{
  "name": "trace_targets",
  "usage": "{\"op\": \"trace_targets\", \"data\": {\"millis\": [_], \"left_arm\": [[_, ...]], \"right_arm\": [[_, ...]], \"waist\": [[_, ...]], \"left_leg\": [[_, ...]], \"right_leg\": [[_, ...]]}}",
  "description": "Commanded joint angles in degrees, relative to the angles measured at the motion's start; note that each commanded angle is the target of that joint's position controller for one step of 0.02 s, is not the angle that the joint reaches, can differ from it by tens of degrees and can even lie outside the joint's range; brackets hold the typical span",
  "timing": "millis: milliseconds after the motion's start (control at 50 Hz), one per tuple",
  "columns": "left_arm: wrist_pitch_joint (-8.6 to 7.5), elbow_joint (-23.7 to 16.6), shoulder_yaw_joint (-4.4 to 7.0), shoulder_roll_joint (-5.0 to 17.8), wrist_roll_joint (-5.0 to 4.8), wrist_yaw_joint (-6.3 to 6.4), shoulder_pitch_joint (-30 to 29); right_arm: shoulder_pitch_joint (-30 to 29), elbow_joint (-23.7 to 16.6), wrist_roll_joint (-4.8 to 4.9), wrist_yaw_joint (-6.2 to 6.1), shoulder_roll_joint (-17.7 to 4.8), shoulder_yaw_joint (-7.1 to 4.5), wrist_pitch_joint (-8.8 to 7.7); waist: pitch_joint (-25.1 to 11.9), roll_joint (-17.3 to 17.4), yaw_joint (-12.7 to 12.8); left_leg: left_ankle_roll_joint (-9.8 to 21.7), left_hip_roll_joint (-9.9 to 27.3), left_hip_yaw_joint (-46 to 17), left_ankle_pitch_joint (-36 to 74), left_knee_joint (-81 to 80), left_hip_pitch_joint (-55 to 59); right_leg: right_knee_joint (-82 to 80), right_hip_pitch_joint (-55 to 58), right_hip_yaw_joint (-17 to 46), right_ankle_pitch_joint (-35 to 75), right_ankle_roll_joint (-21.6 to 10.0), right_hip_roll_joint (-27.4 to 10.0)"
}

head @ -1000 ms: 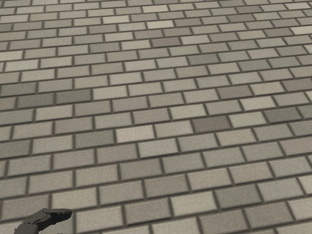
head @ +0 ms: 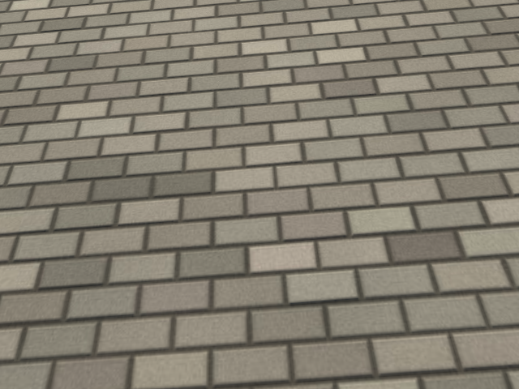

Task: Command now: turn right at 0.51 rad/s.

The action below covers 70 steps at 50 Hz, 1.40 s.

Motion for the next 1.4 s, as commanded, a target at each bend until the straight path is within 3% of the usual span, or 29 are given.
{"op": "trace_targets", "data": {"millis": [20, 260, 380, 440, 460, 480, 500, 520, 540, 580, 620, 700, 840, 860, 880, 900, 920, 940, 1040, 1080, 1140, 1180, 1240, 1260, 1280, 1300, 1320, 1340, 1400], "left_arm": [[-1.42, -4.85, 2.07, 9.39, -1.49, 1.38, -2.36], [0.56, -7.76, 2.79, 10.41, -1.03, 2.71, -1.54], [1.30, -9.39, 3.21, 10.56, -1.27, 2.02, -3.65], [1.86, -10.28, 3.12, 10.01, -2.25, 2.15, -5.81], [2.00, -10.54, 2.88, 9.12, -2.57, 2.40, -5.77], [1.95, -10.43, 2.17, 6.32, -1.92, 2.33, -2.54], [1.48, -11.41, 2.32, 6.21, -2.12, 2.25, -0.16], [0.97, -10.62, 3.84, 11.21, -1.15, 2.19, 0.63], [1.10, -9.43, 4.74, 13.15, -1.58, 2.05, 0.95], [2.26, -7.87, 4.54, 10.70, -1.57, 2.26, 1.56], [2.59, -8.81, 3.68, 7.99, -2.13, 1.81, 0.15], [2.12, -11.26, 2.22, 5.13, -1.64, 1.59, -4.15], [1.96, -9.33, 1.53, 4.33, -1.20, 0.77, 0.68], [1.89, -8.90, 1.60, 4.85, -0.98, 0.79, 1.67], [1.82, -9.35, 1.91, 7.47, -0.74, 1.25, 2.44], [1.90, -11.01, 2.12, 11.12, 0.22, 1.91, -0.92], [0.98, -10.84, 1.07, 6.87, 1.30, 1.37, -0.72], [0.03, -10.20, 0.39, 5.22, 1.62, 1.02, -2.07], [-1.25, -7.84, -0.02, 4.64, 0.34, 1.34, -5.64], [-0.77, -6.60, 0.07, 4.66, -0.03, 1.41, -4.01], [-0.27, -4.97, 1.37, 8.40, -0.99, 1.52, -0.48], [-0.70, -4.47, 1.29, 7.91, -1.53, 1.57, -0.50], [-1.03, -4.72, 0.90, 6.30, -2.04, 1.42, -3.96], [-1.47, -5.48, 0.03, 3.31, -1.40, 1.20, -5.96], [-2.29, -7.63, -1.14, -1.35, -0.66, 0.89, -8.68], [-3.31, -9.94, -0.11, 2.63, -1.82, 1.12, -10.72], [-4.11, -9.18, 0.97, 5.68, -2.80, 1.00, -9.16], [-4.58, -7.71, 1.17, 5.90, -2.89, 0.48, -6.49], [-5.32, -6.84, 1.29, 4.75, -1.37, -0.35, -7.09]], "right_arm": [[-3.23, -4.34, -0.36, -0.79, -5.88, -1.68, -1.30], [-2.98, -3.48, 0.44, 0.12, -4.01, -1.27, -2.87], [-1.62, -3.41, 0.91, 1.59, -4.63, -1.39, -4.69], [2.26, -2.37, 1.04, 2.47, -4.79, -1.66, -5.42], [3.87, -1.77, 0.77, 2.50, -5.67, -2.02, -5.51], [4.25, -2.30, -0.13, 2.19, -9.07, -2.65, -5.18], [2.68, -2.68, -1.64, 2.05, -12.70, -3.07, -4.52], [2.22, -3.53, -1.98, 2.03, -9.98, -2.57, -4.64], [-0.11, -4.33, -1.41, 1.71, -6.93, -1.58, -4.62], [-2.62, -4.83, -0.06, 1.18, -4.76, -0.77, -4.15], [-1.27, -4.51, -0.23, 0.66, -5.10, -0.50, -3.57], [2.65, -3.44, -0.60, 0.53, -7.10, -0.99, -2.68], [0.65, -2.13, 1.76, 2.25, -8.59, -0.70, -2.24], [2.63, -0.93, 2.03, 2.30, -7.04, -0.04, -2.49], [5.33, -0.25, 0.53, 2.62, -4.38, 1.00, -3.07], [6.86, -1.38, -1.96, 3.10, -0.64, 2.38, -3.73], [1.52, -2.06, -1.10, 2.34, -3.71, 1.74, -3.39], [0.57, -2.11, -0.12, 2.11, -5.47, 1.16, -3.01], [5.04, 1.38, 0.17, 1.80, -4.31, 0.83, -1.90], [4.35, 1.75, 0.38, 2.06, -3.04, 1.53, -2.03], [1.06, 0.60, 1.40, 2.23, -5.17, 1.21, -3.03], [1.65, 0.91, 1.70, 2.56, -4.81, 1.34, -4.29], [10.22, 5.33, 1.09, 3.30, -3.82, 1.26, -6.05], [15.44, 6.98, 1.09, 3.23, -4.84, 0.96, -6.41], [20.45, 7.99, 0.93, 2.96, -9.55, -0.05, -6.75], [21.05, 7.66, 0.22, 3.48, -13.29, -1.09, -7.27], [17.74, 6.45, 0.05, 3.22, -9.77, -0.05, -7.86], [15.47, 5.77, 0.37, 3.01, -7.51, 0.58, -8.22], [14.82, 5.33, 0.49, 3.01, -6.11, 1.30, -8.04]], "waist": [[-7.15, -6.12, -0.67], [-5.58, -10.39, 0.63], [-7.51, -11.24, 0.61], [-8.45, -11.00, -1.98], [-8.64, -9.76, -2.69], [-10.58, -0.66, -0.86], [-7.51, 13.24, 1.97], [-7.26, 10.56, 0.74], [-6.29, 6.64, 1.28], [-4.56, 4.77, 1.12], [-3.75, 5.72, -0.17], [-6.31, 7.11, -3.25], [-7.06, 7.49, -0.65], [-6.88, 5.93, -0.07], [-9.65, -0.72, -1.14], [-9.97, -15.49, -4.53], [-9.79, -14.13, 0.04], [-7.43, -12.51, -0.31], [-6.38, -9.79, -2.15], [-6.81, -10.08, -0.56], [-1.26, -11.79, 2.07], [0.20, -10.73, 1.28], [-1.62, -8.09, -3.86], [-2.81, -5.47, -6.02], [-3.77, 6.29, -7.26], [0.11, 12.48, -7.99], [3.47, 6.67, -6.30], [4.21, 6.04, -4.74], [2.97, 3.44, -4.54]], "left_leg": [[-0.53, 1.12, -5.63, 5.76, 5.85, -12.25], [-3.18, -1.69, -6.80, 12.81, -14.31, -5.01], [-1.53, -3.37, -6.93, 10.08, -23.52, 2.39], [0.16, -3.73, -5.73, 17.25, -36.82, 10.33], [1.32, -1.56, -6.29, 24.50, -42.54, 15.88], [5.29, 8.89, -15.25, 30.42, -43.92, 22.83], [14.74, 18.93, -28.02, 43.26, -44.35, 23.92], [19.92, 23.64, -30.53, 42.96, -44.51, 20.49], [18.48, 20.34, -24.65, 39.68, -43.83, 18.86], [14.42, 14.00, -15.84, 33.92, -43.21, 18.82], [14.69, 11.94, -10.66, 36.69, -43.75, 18.95], [16.74, 13.59, -9.25, 40.34, -42.86, 24.73], [14.76, 13.61, -6.69, 41.16, -38.09, 19.25], [11.71, 12.22, -5.50, 37.25, -36.41, 16.20], [6.50, 9.01, -2.35, 27.75, -31.35, 10.60], [0.77, 3.24, 3.06, 6.50, -25.01, 2.96], [-0.82, 3.20, -0.59, -2.15, -20.69, 4.47], [-1.18, 3.52, -1.58, -1.95, -17.22, 3.78], [-2.69, 3.35, -2.42, 4.28, -14.15, 5.91], [-2.19, 2.49, -0.24, 6.90, -18.90, 7.43], [0.63, 1.08, 1.33, 4.32, -21.16, 2.64], [3.16, 1.28, 1.11, 4.52, -25.76, 3.91], [6.57, -0.64, 2.83, 15.76, -37.59, 20.76], [7.94, 2.84, -2.28, 14.21, -39.28, 28.36], [12.28, 12.76, -18.11, 2.46, -45.98, 33.99], [19.96, 22.66, -35.92, -4.84, -53.65, 31.94], [20.69, 22.71, -35.66, -8.14, -54.45, 30.46], [18.50, 19.62, -30.61, -6.50, -54.22, 31.33], [14.52, 14.42, -18.38, 11.04, -55.00, 32.29]], "right_leg": [[-13.45, 14.31, 20.67, 33.33, -9.00, -15.55], [-15.28, 10.23, 25.26, 13.81, -8.44, -10.69], [-11.60, 9.56, 31.49, 21.64, -8.65, -10.11], [-8.24, 8.71, 32.77, 24.64, -6.25, -7.78], [-6.29, 5.69, 31.50, 19.21, -3.87, -5.62], [2.70, -0.34, 25.50, 2.39, -0.47, -0.91], [13.39, -12.78, 14.28, -19.13, 3.15, 8.86], [27.04, -15.04, 12.58, -20.33, 6.03, 4.42], [32.03, -14.97, 12.04, -15.89, 7.13, 2.59], [36.28, -16.81, 10.56, -8.80, 9.12, 1.76], [35.33, -17.33, 7.44, -5.80, 10.29, 1.10], [23.45, -15.40, 5.43, -6.86, 11.04, -1.21], [-7.13, 3.94, -0.25, 3.96, 6.76, -0.20], [-15.08, 9.86, 0.61, 10.92, 5.04, -0.22], [-15.34, 18.93, 8.68, 23.17, 3.22, -6.43], [-12.88, 19.73, 20.85, 36.13, -3.94, -17.91], [-14.36, 12.76, 22.89, 30.62, -10.76, -20.33], [-15.30, 11.50, 21.08, 27.25, -10.81, -18.42], [-13.59, 9.24, 13.70, 33.46, -7.46, -13.31], [-16.28, 9.48, 14.12, 15.75, -7.47, -12.04], [-21.90, 8.72, 21.70, -12.91, -8.95, -14.23], [-22.59, 7.79, 23.37, -15.57, -8.87, -15.25], [-18.33, -1.04, 17.97, -13.27, -5.92, -11.21], [-11.35, -7.08, 14.47, -11.05, -3.32, -8.28], [5.51, -17.13, 4.03, -9.30, 1.50, -0.47], [16.66, -26.64, 2.52, -17.08, 2.82, 1.37], [23.78, -30.22, 6.69, -13.75, 2.64, -2.51], [25.82, -31.86, 6.94, -8.42, 2.19, -3.83], [23.58, -31.53, 4.76, 3.39, 2.94, -6.55]]}}
Velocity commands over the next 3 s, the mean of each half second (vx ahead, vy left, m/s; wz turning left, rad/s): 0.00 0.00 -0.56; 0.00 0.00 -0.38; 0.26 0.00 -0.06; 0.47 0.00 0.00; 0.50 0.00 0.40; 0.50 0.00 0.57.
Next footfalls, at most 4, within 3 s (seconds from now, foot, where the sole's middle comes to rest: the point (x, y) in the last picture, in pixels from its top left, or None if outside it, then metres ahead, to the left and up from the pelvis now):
0.48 left None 0.10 0.13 -0.77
0.88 right None -0.02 -0.11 -0.77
1.26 left None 0.09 0.09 -0.77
1.70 right None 0.27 -0.30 -0.77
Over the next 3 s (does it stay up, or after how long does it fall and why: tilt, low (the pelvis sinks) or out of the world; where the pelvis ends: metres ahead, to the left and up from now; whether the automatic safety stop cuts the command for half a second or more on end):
stays up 0.85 -0.39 0.01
